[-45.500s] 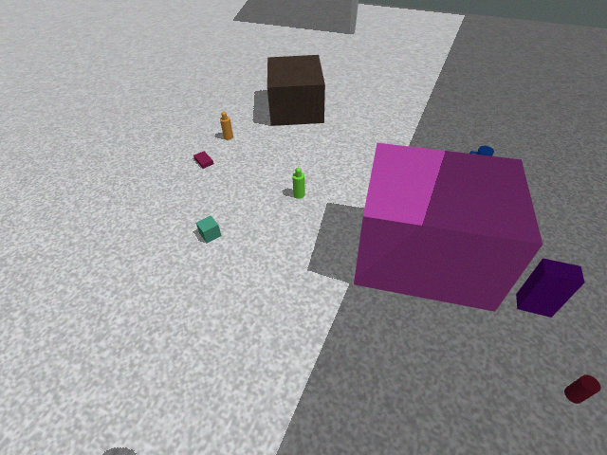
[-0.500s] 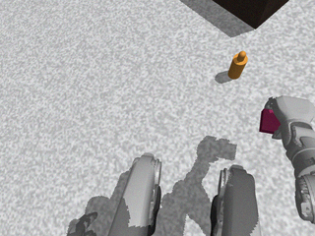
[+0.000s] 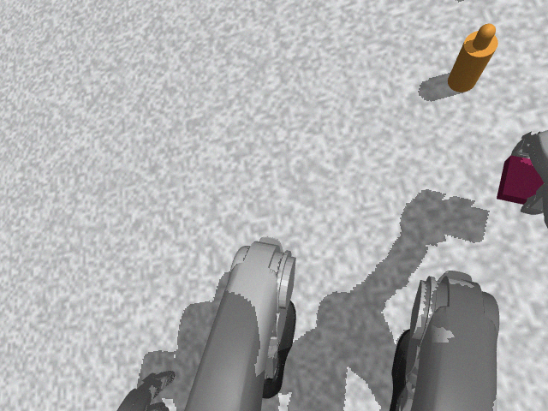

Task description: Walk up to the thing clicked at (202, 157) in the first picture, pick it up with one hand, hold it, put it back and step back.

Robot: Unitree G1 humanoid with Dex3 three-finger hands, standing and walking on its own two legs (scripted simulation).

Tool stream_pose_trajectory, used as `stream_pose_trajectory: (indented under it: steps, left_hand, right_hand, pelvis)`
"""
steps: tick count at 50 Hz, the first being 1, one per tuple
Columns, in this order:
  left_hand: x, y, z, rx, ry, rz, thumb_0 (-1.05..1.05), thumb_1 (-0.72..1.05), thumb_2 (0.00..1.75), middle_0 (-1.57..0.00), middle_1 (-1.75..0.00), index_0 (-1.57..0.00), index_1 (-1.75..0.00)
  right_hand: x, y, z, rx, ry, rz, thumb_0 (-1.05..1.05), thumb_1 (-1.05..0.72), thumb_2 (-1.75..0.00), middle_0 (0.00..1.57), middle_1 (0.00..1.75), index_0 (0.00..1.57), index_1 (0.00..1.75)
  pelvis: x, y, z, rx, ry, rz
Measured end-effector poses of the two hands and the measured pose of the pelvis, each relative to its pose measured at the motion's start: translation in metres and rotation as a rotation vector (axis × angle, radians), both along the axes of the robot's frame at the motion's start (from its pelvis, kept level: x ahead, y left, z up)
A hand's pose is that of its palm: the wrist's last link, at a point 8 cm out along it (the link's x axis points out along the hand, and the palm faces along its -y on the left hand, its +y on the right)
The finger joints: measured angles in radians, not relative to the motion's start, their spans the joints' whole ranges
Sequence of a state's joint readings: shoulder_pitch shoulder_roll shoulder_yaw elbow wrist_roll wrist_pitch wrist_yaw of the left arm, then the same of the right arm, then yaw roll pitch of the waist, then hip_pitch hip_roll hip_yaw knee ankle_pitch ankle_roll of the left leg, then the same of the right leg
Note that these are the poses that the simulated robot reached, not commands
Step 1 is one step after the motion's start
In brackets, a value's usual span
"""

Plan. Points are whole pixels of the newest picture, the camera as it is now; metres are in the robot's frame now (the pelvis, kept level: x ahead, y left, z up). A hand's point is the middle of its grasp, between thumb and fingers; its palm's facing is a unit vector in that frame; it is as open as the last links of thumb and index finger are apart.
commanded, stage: crouch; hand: right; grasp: from above
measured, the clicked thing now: (544, 185) +0.48 -0.29 -0.20
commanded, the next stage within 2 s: lower in 0.48 s
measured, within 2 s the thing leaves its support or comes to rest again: rests again in 1.68 s
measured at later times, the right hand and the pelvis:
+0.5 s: hand (531, 182) +0.49 -0.28 -0.22, palm faces -0.46 +0.09 -0.88, open 9.1 cm; pelvis +0.00 +0.00 -0.05, yaw +2 degrees
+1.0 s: hand (516, 187) +0.49 -0.28 -0.27, palm faces -0.47 +0.10 -0.88, open 9.1 cm; pelvis +0.00 -0.01 -0.07, yaw +4 degrees
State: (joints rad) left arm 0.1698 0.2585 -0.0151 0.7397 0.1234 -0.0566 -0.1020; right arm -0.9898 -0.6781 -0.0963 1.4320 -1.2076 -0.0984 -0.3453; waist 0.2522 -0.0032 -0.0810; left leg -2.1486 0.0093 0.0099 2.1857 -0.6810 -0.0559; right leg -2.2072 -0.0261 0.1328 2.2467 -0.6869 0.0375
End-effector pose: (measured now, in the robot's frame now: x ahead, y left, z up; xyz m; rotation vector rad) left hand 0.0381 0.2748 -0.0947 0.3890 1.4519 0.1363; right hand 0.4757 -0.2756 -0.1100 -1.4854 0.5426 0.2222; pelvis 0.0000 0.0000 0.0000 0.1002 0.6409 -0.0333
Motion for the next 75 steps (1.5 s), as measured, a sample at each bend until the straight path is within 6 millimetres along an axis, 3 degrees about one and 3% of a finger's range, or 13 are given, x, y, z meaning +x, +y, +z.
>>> stream_pose_trajectory:
  steps: [10, 23, 39, 56, 75]
  left_hand:
    - [-0.021, -0.006, -0.022, -0.018, 0.048, -0.003, 0.0, 0.9, 0.89, -0.2, -0.3, -0.2, -0.3]
    - [-0.02, -0.01, -0.035, -0.02, 0.056, -0.029, 0.0, 0.9, 0.89, -0.2, -0.3, -0.2, -0.3]
    - [-0.015, -0.009, -0.038, -0.009, 0.075, -0.066, 0.0, 0.9, 0.89, -0.2, -0.3, -0.2, -0.3]
    - [-0.024, -0.018, -0.041, -0.012, 0.105, -0.105, 0.0, 0.9, 0.89, -0.2, -0.3, -0.2, -0.3]
    - [-0.028, -0.025, -0.031, -0.023, 0.12, -0.173, 0.0, 0.9, 0.89, -0.2, -0.3, -0.2, -0.3]
  right_hand:
    - [0.006, 0.001, -0.029, 0.01, -0.002, 0.01, -0.01, -0.18, -0.21, 0.81, 0.33, 0.85, 0.3]
    - [0.016, -0.004, -0.05, 0.0, -0.011, 0.005, 0.0, -0.18, -0.17, 0.84, 0.3, 0.87, 0.27]
    - [0.019, -0.007, -0.076, 0.017, 0.015, 0.013, -0.01, -0.16, -0.18, 0.87, 0.28, 0.9, 0.24]
    - [0.023, -0.003, -0.115, 0.023, 0.004, 0.013, -0.01, -0.15, -0.2, 0.87, 0.27, 0.9, 0.24]
    - [0.026, 0.003, -0.143, 0.035, 0.0, 0.006, -0.01, -0.14, -0.25, 0.86, 0.27, 0.89, 0.25]
  pelvis:
    - [-0.004, 0.0, -0.026, 0.01, -0.022, 0.008]
    - [-0.002, -0.002, -0.044, 0.027, -0.031, 0.017]
    - [0.001, -0.004, -0.054, 0.047, -0.039, 0.024]
    - [0.002, -0.008, -0.069, 0.071, -0.062, 0.04]
    - [0.003, -0.012, -0.074, 0.105, -0.088, 0.058]
